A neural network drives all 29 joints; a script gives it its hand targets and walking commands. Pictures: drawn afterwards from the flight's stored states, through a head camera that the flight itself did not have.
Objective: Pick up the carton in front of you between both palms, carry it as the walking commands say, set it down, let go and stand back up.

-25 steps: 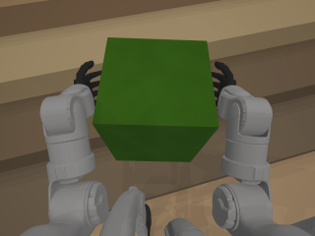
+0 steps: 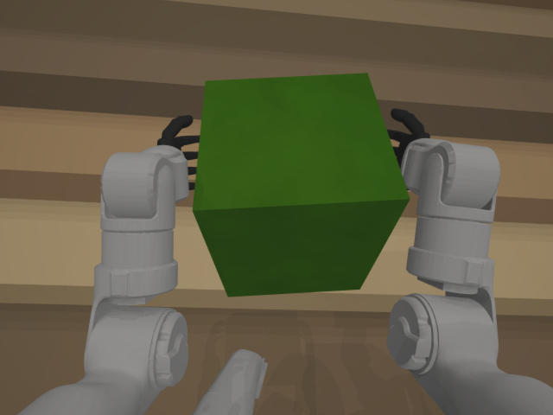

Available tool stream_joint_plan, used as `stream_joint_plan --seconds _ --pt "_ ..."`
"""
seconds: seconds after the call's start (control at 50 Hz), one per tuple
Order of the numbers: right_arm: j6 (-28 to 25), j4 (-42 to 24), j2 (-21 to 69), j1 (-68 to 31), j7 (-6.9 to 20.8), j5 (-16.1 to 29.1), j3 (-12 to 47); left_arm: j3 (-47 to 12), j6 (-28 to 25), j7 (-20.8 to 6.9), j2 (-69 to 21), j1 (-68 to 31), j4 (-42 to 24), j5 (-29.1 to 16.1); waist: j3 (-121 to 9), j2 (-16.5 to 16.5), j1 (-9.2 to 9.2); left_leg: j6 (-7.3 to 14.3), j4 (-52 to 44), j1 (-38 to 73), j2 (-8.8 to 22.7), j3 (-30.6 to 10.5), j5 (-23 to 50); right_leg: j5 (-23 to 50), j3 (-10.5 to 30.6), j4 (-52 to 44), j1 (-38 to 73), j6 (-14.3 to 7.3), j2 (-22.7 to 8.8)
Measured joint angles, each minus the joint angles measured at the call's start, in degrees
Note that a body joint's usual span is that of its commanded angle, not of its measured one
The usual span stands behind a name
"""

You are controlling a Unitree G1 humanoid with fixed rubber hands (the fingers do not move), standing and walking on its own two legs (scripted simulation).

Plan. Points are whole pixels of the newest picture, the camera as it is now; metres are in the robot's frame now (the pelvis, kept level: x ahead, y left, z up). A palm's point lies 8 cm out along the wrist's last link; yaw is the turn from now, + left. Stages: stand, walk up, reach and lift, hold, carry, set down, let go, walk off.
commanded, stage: carry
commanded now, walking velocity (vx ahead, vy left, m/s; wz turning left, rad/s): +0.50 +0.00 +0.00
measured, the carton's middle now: (290, 196) +0.39 +0.07 +0.11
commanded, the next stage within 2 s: none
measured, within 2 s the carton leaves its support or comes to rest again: neither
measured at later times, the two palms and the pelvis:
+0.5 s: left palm out of the picture +0.70 +0.26 +0.27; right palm (395, 18) +0.65 -0.04 +0.27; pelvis +0.29 +0.15 +0.14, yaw +0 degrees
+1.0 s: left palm out of the picture +0.96 +0.32 +0.43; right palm out of the picture +1.01 +0.02 +0.44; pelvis +0.60 +0.11 +0.28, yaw +2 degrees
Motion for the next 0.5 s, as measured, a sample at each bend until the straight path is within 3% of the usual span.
stream_joint_plan --seconds 0.04,0.08,0.14,0.2,0.24,0.26,0.3,0.34,0.38,0.42,0.5 --pt "1.0 1.9 -0.4 -1.9 0.8 -1.7 -1.2 0.1 0.3 1.0 0.9 -3.2 4.3 -1.8 -0.9 0.0 1.82 0.2 -2.6 -5.2 2.9 2.7 -1.3 -0.1 0.7 -4.5 4.7 0.4 -1.6" --pt "1.6 4.3 -1.1 -3.5 1.3 -2.8 -2.7 0.2 -0.1 1.4 1.3 -6.7 9.4 -2.3 -2.5 0.4 3.24 0.6 0.7 -10.5 5.0 4.4 -6.6 -0.8 1.6 -7.8 8.5 0.8 -2.8" --pt "1.8 8.5 -1.7 -5.8 1.5 -4.1 -4.5 0.5 -0.9 1.1 1.9 -10.4 16.4 -2.4 -4.5 0.9 3.51 0.7 1.4 -16.6 7.6 5.0 -12.6 -2.2 3.7 -12.5 14.4 2.5 -5.3" --pt "2.0 11.9 -1.6 -6.2 1.2 -5.0 -4.4 1.3 -1.2 -0.1 2.2 -11.5 21.0 -1.2 -6.6 -0.2 0.22 1.0 -20.0 -12.9 9.1 9.0 -9.5 -1.6 4.3 -19.0 20.7 4.5 -9.6" --pt "1.8 14.4 -1.4 -6.2 0.3 -4.5 -2.6 2.4 -0.8 -1.4 2.5 -10.6 22.0 0.0 -8.0 0.3 -4.21 1.2 -32.8 -5.3 7.6 11.4 -4.2 -0.3 3.9 -13.4 19.9 5.2 -12.4" --pt "1.3 15.0 -1.0 -6.0 -0.3 -4.1 -1.2 3.1 -0.8 -2.1 2.9 -10.2 21.9 0.6 -7.3 0.3 -6.98 0.1 -33.0 -3.8 6.8 12.4 -3.6 2.2 6.3 -2.6 16.1 5.1 -12.9" --pt "0.0 14.6 0.3 -4.0 -1.2 -3.0 1.3 4.8 -1.1 -3.3 3.3 -8.8 21.0 2.1 -5.2 -0.1 -11.86 -1.3 -33.9 -0.9 6.1 13.4 -4.2 2.5 14.2 26.9 4.7 5.0 -7.9" --pt "-0.5 11.8 1.3 0.0 -2.5 -0.9 3.2 6.1 -0.6 -3.6 2.4 -6.5 18.5 3.6 -2.7 -1.4 -15.10 -1.7 -38.7 4.0 5.2 14.2 -3.9 3.9 15.6 48.2 -4.8 4.0 -3.6" --pt "-0.4 8.4 1.7 3.2 -3.5 1.2 4.3 7.0 0.5 -3.6 1.0 -4.0 14.4 4.8 -0.2 -1.8 -16.91 -1.8 -45.1 9.3 4.5 14.8 -2.7 5.2 13.4 59.2 -13.0 2.3 -1.6" --pt "-0.4 5.0 2.0 4.9 -4.4 2.7 5.0 7.5 1.0 -3.3 -0.3 -2.1 9.7 5.4 2.1 -1.5 -17.85 -1.5 -51.9 14.6 3.9 15.3 -1.2 4.8 10.7 63.8 -20.0 0.8 -1.2" --pt "-1.6 0.0 2.0 5.0 -4.9 3.9 5.0 8.3 0.8 -3.3 -1.8 -1.3 2.6 6.0 4.5 0.7 -18.42 -1.2 -63.8 23.6 3.9 15.2 1.0 0.8 6.1 57.4 -29.5 -0.3 -2.6"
